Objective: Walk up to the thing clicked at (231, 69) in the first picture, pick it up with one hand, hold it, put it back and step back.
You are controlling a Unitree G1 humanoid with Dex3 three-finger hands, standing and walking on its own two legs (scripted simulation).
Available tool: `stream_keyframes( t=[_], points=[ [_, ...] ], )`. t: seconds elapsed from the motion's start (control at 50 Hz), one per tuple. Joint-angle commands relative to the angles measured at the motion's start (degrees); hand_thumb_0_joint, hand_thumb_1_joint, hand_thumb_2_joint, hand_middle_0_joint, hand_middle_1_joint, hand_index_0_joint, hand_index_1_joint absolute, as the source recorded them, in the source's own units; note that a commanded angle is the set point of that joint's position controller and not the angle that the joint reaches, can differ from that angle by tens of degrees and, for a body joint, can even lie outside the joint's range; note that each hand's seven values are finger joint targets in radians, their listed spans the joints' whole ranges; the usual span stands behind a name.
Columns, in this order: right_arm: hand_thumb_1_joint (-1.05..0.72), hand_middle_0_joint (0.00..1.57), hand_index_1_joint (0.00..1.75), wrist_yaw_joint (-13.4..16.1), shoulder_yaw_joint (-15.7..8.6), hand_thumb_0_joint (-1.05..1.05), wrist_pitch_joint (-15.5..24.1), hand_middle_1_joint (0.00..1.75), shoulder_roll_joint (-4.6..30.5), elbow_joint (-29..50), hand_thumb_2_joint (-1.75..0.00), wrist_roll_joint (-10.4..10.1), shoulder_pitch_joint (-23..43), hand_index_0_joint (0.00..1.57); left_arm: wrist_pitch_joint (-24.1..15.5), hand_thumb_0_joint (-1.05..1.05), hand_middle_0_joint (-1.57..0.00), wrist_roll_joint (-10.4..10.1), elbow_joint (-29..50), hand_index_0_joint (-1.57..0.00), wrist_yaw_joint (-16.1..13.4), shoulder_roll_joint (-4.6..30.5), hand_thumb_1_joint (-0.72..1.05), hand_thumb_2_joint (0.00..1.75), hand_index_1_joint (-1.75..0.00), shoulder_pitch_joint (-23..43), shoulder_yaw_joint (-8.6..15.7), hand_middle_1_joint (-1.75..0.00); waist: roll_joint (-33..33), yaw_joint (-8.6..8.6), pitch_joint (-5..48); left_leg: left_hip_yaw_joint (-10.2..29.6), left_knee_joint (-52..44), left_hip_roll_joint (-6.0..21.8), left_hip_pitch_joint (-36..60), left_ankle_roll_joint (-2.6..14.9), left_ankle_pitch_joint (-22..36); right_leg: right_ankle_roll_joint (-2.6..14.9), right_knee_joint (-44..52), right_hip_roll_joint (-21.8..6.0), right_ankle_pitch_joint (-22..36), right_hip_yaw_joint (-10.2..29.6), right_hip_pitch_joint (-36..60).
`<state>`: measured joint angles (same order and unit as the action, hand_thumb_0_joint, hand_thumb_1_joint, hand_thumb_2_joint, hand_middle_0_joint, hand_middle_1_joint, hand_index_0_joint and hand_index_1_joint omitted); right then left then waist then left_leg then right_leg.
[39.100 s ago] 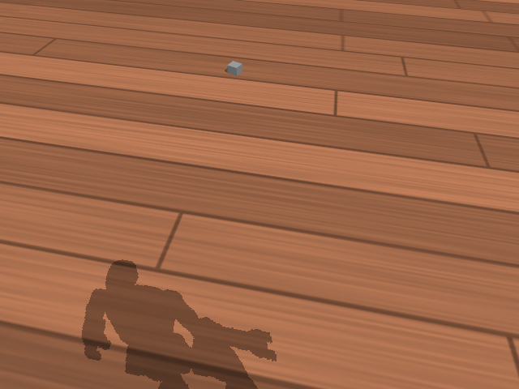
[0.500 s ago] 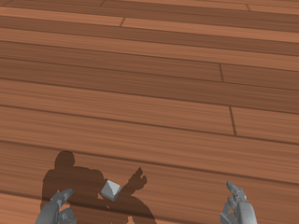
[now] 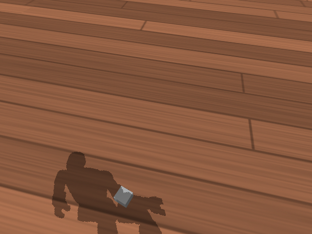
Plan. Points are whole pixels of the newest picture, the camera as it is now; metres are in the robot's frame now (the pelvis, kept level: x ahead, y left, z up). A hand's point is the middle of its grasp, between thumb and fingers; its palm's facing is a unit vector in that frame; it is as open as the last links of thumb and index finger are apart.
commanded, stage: stand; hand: left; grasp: from above
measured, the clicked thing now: (123, 196) +0.45 +0.18 -0.74
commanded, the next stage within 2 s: none
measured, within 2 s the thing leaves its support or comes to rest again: neither
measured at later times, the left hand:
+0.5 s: hand out of the picture +0.03 +0.24 -0.15, palm faces +0.02 -0.94 -0.35, open 7.4 cm
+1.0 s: hand out of the picture +0.07 +0.23 -0.15, palm faces +0.01 -0.94 -0.34, open 7.4 cm
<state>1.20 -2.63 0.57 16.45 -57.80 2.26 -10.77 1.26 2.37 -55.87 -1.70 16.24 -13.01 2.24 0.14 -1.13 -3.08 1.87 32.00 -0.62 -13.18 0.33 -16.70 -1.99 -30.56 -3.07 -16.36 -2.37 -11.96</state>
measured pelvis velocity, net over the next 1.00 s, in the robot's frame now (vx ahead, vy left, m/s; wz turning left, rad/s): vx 0.00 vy -0.01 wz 0.00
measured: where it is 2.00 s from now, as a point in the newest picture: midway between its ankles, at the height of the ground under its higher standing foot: outside the picture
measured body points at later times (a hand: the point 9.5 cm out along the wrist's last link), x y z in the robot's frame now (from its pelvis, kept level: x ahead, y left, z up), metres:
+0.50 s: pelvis -0.01 -0.01 +0.01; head -0.01 -0.01 +0.46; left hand +0.03 +0.29 -0.12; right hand +0.06 -0.29 -0.13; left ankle +0.01 +0.12 -0.73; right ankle +0.00 -0.14 -0.73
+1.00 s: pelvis +0.00 -0.01 +0.01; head +0.01 -0.02 +0.46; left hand +0.07 +0.28 -0.12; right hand +0.07 -0.30 -0.13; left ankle +0.01 +0.12 -0.73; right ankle +0.00 -0.14 -0.73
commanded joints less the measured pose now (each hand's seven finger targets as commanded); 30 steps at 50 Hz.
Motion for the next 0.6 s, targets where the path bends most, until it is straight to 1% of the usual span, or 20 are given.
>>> stream_keyframes(
  t=[0.0, 0.02, 0.06, 0.1, 0.12, 0.16, 0.18, 0.2, 0.26, 0.28, 0.32, 0.34, 0.36, 0.38, 0.44, 0.46, 0.5, 0.52, 0.54, 0.58],
  points=[
    [-0.90, 0.20, 0.30, 0.7, -1.9, 0.00, 1.2, 0.30, 10.5, 2.3, -0.90, -0.5, 2.7, 0.20, -2.3, 0.00, -0.20, -0.5, 1.0, -0.20, -1.0, 9.9, 0.90, 0.90, -0.30, 3.3, 2.0, -0.30, 0.5, 0.35, 3.6, 5.3, -9.4, 5.3, 3.0, 1.81, 13.8, 2.41, 8.1, -3.3, 10.0, 3.7, 4.5],
    [-0.90, 0.20, 0.30, 0.8, -1.8, 0.00, 1.1, 0.30, 10.6, 1.7, -0.90, -0.6, 2.7, 0.20, -2.2, 0.00, -0.20, -0.5, 0.1, -0.20, -0.9, 10.0, 0.90, 0.90, -0.30, 3.6, 2.0, -0.30, 0.8, 0.38, 2.9, 5.3, -10.4, 5.4, 3.0, 1.72, 13.3, 2.25, 8.6, -3.2, 9.6, 3.7, 4.9],
    [-0.90, 0.20, 0.30, 0.8, -1.8, 0.00, 0.8, 0.30, 11.0, 0.8, -0.90, -0.6, 3.2, 0.20, -2.0, 0.00, -0.20, -0.5, -1.4, -0.20, -0.9, 10.0, 0.90, 0.90, -0.30, 3.5, 1.8, -0.30, 1.6, 0.18, 2.0, 5.5, -12.1, 5.5, 2.5, 1.59, 10.0, 2.01, 9.6, -3.1, 7.7, 3.4, 5.4],
    [-0.90, 0.20, 0.30, 0.8, -1.7, 0.00, 0.7, 0.30, 10.9, 0.0, -0.90, -0.7, 3.7, 0.20, -2.0, 0.00, -0.20, -0.5, -2.9, -0.20, -0.8, 10.4, 0.90, 0.90, -0.30, 3.5, 1.8, -0.30, 0.9, -0.09, 0.8, 5.9, -13.6, 5.6, 2.5, 1.37, 7.7, 2.10, 10.4, -3.1, 6.1, 3.5, 5.3],
    [-0.90, 0.20, 0.30, 0.8, -1.8, 0.00, 0.7, 0.30, 11.2, -0.2, -0.90, -0.7, 3.9, 0.20, -2.0, 0.00, -0.20, -0.4, -3.6, -0.20, -0.7, 10.2, 0.90, 0.90, -0.30, 3.5, 1.7, -0.30, 1.0, -0.06, 0.5, 5.9, -13.8, 5.7, 2.6, 1.37, 7.1, 2.08, 11.0, -3.2, 6.3, 3.6, 5.5],
    [-0.90, 0.20, 0.30, 0.7, -1.6, 0.00, 0.6, 0.30, 11.0, -0.9, -0.90, -0.8, 3.5, 0.20, -2.2, 0.00, -0.20, -0.4, -4.1, -0.20, -0.6, 10.8, 0.90, 0.90, -0.30, 4.1, 1.7, -0.30, 0.2, 0.31, 0.6, 5.6, -14.3, 5.5, 2.6, 1.34, 7.0, 2.04, 12.0, -3.5, 6.4, 3.7, 5.9],
    [-0.90, 0.20, 0.30, 0.7, -1.7, 0.00, 0.6, 0.30, 11.3, -1.1, -0.90, -0.8, 4.2, 0.20, -2.3, 0.00, -0.20, -0.4, -4.7, -0.20, -0.6, 10.8, 0.90, 0.90, -0.30, 3.7, 1.7, -0.30, 0.1, 0.07, 0.8, 5.9, -14.2, 5.7, 3.6, 1.44, 7.5, 2.04, 12.4, -3.7, 6.8, 3.7, 5.7],
    [-0.90, 0.20, 0.30, 0.6, -1.5, 0.00, 0.6, 0.30, 10.7, -1.4, -0.90, -0.8, 4.1, 0.20, -2.2, 0.00, -0.20, -0.4, -5.2, -0.20, -0.6, 10.9, 0.90, 0.90, -0.30, 4.0, 1.7, -0.30, 0.1, 0.17, 0.1, 5.7, -14.6, 5.6, 3.6, 1.24, 7.0, 2.00, 12.6, -3.6, 6.5, 3.8, 5.3],
    [-0.90, 0.20, 0.30, 0.4, -1.4, 0.00, 0.5, 0.30, 11.1, -2.1, -0.90, -0.8, 4.1, 0.20, -2.2, 0.00, -0.20, -0.5, -6.0, -0.20, -0.5, 10.8, 0.90, 0.90, -0.30, 4.3, 1.6, -0.30, 0.5, 0.19, -0.5, 5.7, -15.4, 5.6, 3.4, 1.06, 5.3, 1.88, 13.5, -3.6, 5.2, 3.7, 5.4],
    [-0.90, 0.20, 0.30, 0.3, -1.4, 0.00, 0.5, 0.30, 11.0, -2.3, -0.90, -0.8, 4.4, 0.20, -2.3, 0.00, -0.20, -0.5, -6.1, -0.20, -0.4, 11.2, 0.90, 0.90, -0.30, 4.4, 1.6, -0.30, 0.0, 0.05, -0.5, 5.7, -15.5, 5.7, 3.8, 0.98, 6.0, 1.93, 13.9, -3.6, 4.9, 3.8, 5.3],
    [-0.90, 0.20, 0.30, 0.3, -1.5, 0.00, 0.4, 0.30, 11.4, -2.5, -0.90, -0.8, 4.6, 0.20, -2.4, 0.00, -0.20, -0.5, -6.5, -0.20, -0.4, 11.7, 0.90, 0.90, -0.30, 4.8, 1.7, -0.30, -0.3, 0.23, -0.9, 5.5, -15.6, 5.6, 2.9, 0.91, 4.3, 1.78, 14.4, -3.5, 3.6, 4.1, 5.3],
    [-0.90, 0.20, 0.30, 0.2, -1.3, 0.00, 0.3, 0.30, 11.5, -2.6, -0.90, -0.8, 4.6, 0.20, -2.4, 0.00, -0.20, -0.5, -6.5, -0.20, -0.4, 11.8, 0.90, 0.90, -0.30, 5.1, 1.7, -0.30, 0.2, 0.30, -0.4, 5.5, -15.7, 5.8, 2.8, 1.17, 4.3, 1.91, 14.5, -3.8, 4.3, 4.3, 6.0],
    [-0.90, 0.20, 0.30, 0.2, -1.4, 0.00, 0.3, 0.30, 11.7, -2.6, -0.90, -0.9, 5.1, 0.20, -2.3, 0.00, -0.20, -0.5, -6.6, -0.20, -0.4, 11.9, 0.90, 0.90, -0.30, 4.8, 1.7, -0.30, -0.2, 0.11, -0.2, 5.6, -15.7, 5.7, 3.6, 0.95, 4.5, 1.86, 14.6, -3.6, 3.4, 4.0, 5.3],
    [-0.90, 0.20, 0.30, 0.2, -1.3, 0.00, 0.3, 0.30, 11.5, -2.8, -0.90, -0.8, 4.8, 0.20, -2.4, 0.00, -0.20, -0.5, -6.8, -0.20, -0.4, 11.9, 0.90, 0.90, -0.30, 5.3, 1.7, -0.30, -0.3, 0.32, -0.1, 5.4, -15.3, 5.8, 3.3, 1.15, 5.4, 1.96, 14.7, -3.9, 4.4, 4.3, 5.9],
    [-0.90, 0.20, 0.30, 0.2, -1.1, 0.00, 0.4, 0.30, 11.7, -3.0, -0.90, -0.9, 5.3, 0.20, -2.5, 0.00, -0.20, -0.6, -7.0, -0.20, -0.3, 12.0, 0.90, 0.90, -0.30, 5.4, 1.6, -0.30, 0.1, 0.21, 0.1, 5.5, -15.6, 5.9, 3.8, 1.02, 5.6, 1.96, 15.1, -3.9, 4.5, 4.4, 5.6],
    [-0.90, 0.20, 0.30, 0.1, -0.8, 0.00, 0.4, 0.30, 11.5, -3.1, -0.90, -0.9, 5.0, 0.20, -2.6, 0.00, -0.20, -0.7, -7.0, -0.20, -0.3, 12.1, 0.90, 0.90, -0.30, 5.8, 1.6, -0.30, 0.2, 0.37, 0.5, 5.2, -15.4, 6.0, 3.4, 1.24, 6.5, 2.08, 15.0, -4.2, 6.0, 4.5, 6.5],
    [-0.90, 0.20, 0.30, 0.1, -0.7, 0.00, 0.4, 0.30, 11.6, -3.4, -0.90, -0.9, 4.7, 0.20, -2.6, 0.00, -0.20, -0.8, -7.0, -0.20, -0.2, 12.6, 0.90, 0.90, -0.30, 6.3, 1.7, -0.30, -0.1, 0.44, 0.5, 5.1, -15.5, 6.0, 3.7, 0.91, 7.9, 1.99, 14.9, -4.1, 6.2, 4.5, 6.6],
    [-0.90, 0.20, 0.30, 0.2, -0.9, 0.00, 0.5, 0.30, 12.2, -3.3, -0.90, -0.9, 5.6, 0.20, -2.6, 0.00, -0.20, -0.8, -7.3, -0.20, -0.3, 12.4, 0.90, 0.90, -0.30, 5.9, 1.7, -0.30, 0.1, 0.11, 1.6, 5.3, -15.1, 6.4, 4.9, 1.22, 9.3, 2.15, 14.9, -4.4, 7.8, 4.6, 6.8],
    [-0.90, 0.20, 0.30, 0.2, -0.7, 0.00, 0.6, 0.30, 12.0, -3.3, -0.90, -1.0, 5.5, 0.20, -2.7, 0.00, -0.20, -0.9, -7.3, -0.20, -0.3, 12.4, 0.90, 0.90, -0.30, 6.0, 1.6, -0.30, -0.1, 0.23, 2.0, 5.2, -15.0, 6.5, 5.3, 1.19, 11.5, 2.18, 14.9, -4.5, 9.0, 4.5, 7.1],
    [-0.90, 0.20, 0.30, 0.3, -0.4, 0.00, 0.7, 0.30, 12.0, -3.9, -0.90, -0.9, 4.7, 0.20, -2.6, 0.00, -0.20, -1.0, -7.4, -0.20, -0.2, 12.7, 0.90, 0.90, -0.30, 6.6, 1.7, -0.30, 0.6, 0.43, 1.6, 4.8, -15.4, 6.3, 4.5, 0.97, 10.9, 2.21, 14.7, -4.4, 10.3, 4.6, 7.8]
  ],
)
